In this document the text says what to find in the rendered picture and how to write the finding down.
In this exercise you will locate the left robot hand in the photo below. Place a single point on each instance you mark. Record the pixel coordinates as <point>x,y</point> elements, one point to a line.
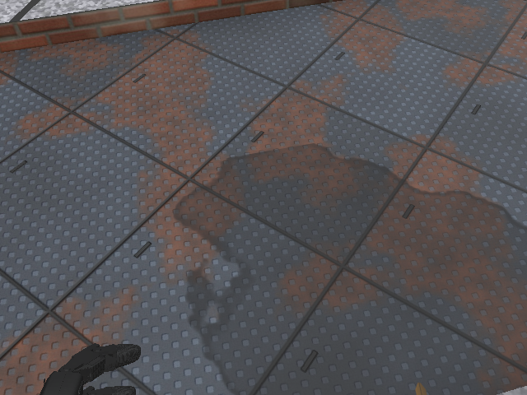
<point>87,365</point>

